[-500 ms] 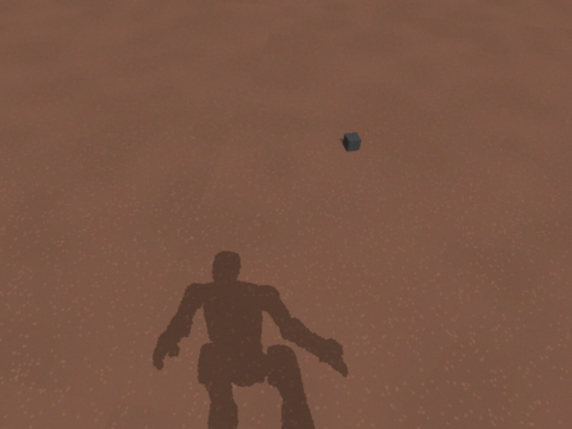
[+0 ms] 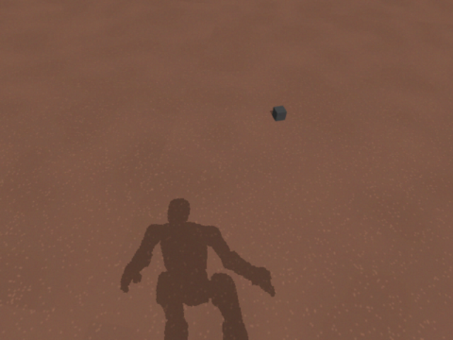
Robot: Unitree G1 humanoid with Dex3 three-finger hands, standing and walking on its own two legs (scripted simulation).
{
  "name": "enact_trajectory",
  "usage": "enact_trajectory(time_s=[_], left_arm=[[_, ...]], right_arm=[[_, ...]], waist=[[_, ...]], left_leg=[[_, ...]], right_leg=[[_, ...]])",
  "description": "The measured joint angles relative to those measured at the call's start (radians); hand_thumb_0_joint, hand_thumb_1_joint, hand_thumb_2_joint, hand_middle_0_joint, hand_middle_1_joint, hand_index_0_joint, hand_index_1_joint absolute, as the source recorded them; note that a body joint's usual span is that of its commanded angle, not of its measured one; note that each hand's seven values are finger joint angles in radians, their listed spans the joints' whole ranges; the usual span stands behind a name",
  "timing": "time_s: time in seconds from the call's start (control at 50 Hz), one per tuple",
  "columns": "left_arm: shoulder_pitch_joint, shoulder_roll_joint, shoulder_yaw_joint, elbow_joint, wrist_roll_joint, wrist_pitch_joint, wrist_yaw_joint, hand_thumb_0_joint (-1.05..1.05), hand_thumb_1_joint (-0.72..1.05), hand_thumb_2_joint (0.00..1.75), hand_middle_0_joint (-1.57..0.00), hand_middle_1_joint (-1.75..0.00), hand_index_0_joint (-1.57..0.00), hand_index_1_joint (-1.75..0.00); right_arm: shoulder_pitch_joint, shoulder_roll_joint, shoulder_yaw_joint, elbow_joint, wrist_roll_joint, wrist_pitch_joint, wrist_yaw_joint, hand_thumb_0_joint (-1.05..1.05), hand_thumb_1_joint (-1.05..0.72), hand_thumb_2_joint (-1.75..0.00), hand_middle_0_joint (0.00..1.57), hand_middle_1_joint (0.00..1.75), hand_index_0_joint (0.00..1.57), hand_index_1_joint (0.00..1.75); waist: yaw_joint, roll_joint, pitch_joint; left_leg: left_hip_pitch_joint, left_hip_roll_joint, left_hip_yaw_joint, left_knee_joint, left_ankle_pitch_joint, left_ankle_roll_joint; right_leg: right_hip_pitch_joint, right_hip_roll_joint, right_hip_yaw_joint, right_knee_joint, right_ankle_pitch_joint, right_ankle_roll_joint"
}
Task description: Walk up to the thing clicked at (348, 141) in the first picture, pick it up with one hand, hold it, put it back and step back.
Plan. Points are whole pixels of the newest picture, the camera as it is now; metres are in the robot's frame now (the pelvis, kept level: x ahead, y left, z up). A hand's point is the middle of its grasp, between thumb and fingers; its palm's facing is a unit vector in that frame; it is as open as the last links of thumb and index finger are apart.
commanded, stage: stand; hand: left
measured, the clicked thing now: (279, 113) +1.62 -0.36 -0.75
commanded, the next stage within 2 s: walk up in 0.62 s
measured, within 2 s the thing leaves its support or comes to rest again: neither
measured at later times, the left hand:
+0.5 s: hand out of the picture +0.08 +0.25 -0.16, palm faces -0.03 -0.94 -0.34, open 7.4 cm
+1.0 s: hand (131, 311) +0.20 +0.20 -0.15, palm faces +0.02 -0.92 -0.39, open 7.4 cm
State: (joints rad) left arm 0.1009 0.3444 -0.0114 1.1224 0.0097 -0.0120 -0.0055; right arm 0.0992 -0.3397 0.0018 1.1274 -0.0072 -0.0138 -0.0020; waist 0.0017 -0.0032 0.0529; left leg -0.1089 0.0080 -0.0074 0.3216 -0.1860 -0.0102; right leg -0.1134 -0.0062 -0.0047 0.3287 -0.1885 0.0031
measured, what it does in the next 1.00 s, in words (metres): steps to the right: right foot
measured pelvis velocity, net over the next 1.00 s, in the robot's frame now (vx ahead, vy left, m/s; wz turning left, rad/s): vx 0.09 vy -0.11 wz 0.03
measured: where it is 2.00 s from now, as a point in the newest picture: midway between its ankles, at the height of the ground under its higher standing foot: (291, 260)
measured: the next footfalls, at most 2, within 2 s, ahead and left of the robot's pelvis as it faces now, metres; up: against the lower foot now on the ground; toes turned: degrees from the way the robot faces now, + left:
right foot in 0.96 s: +0.22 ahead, -0.26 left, +0.00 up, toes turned -1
left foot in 1.38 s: +0.39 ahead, -0.04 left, +0.00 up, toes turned +13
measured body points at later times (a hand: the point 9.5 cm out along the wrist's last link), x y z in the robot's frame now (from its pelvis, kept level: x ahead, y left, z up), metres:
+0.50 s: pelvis +0.00 +0.00 +0.00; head +0.02 +0.00 +0.45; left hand +0.08 +0.30 -0.13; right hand +0.08 -0.30 -0.13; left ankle -0.01 +0.13 -0.75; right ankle -0.01 -0.12 -0.75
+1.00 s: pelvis +0.09 -0.11 -0.03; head +0.09 -0.12 +0.42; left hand +0.20 +0.24 -0.12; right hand +0.10 -0.48 -0.14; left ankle -0.01 +0.12 -0.74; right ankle +0.18 -0.26 -0.75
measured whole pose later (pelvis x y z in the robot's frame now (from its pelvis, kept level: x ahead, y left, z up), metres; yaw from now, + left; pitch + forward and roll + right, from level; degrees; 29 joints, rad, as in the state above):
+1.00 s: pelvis +0.09 -0.11 -0.03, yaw +2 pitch -2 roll +1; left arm 0.14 0.47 0.14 0.95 0.05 0.01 -0.14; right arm 0.36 -0.48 -0.12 1.05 -0.05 -0.06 -0.01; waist -0.02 0.00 0.02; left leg -0.09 0.15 -0.09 0.61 -0.47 0.01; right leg -0.41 -0.08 -0.01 0.69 -0.23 0.03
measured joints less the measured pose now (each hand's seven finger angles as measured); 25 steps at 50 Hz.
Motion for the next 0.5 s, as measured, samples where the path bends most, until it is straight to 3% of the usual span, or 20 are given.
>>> enact_trajectory(time_s=[0.5], left_arm=[[0.005, 0.0, 0.002, -0.002, 0.001, 0.002, 0.0, 0.01, 0.91, 0.9, -0.2, -0.3, -0.21, -0.3]], right_arm=[[0.004, -0.003, 0.001, 0.001, -0.001, 0.0, -0.001, 0.0, -0.91, -0.9, 0.2, 0.3, 0.2, 0.3]], waist=[[0.001, 0.004, -0.003]], left_leg=[[0.01, -0.001, 0.0, -0.012, 0.001, 0.0]], right_leg=[[0.008, -0.001, 0.0, -0.009, -0.001, 0.001]])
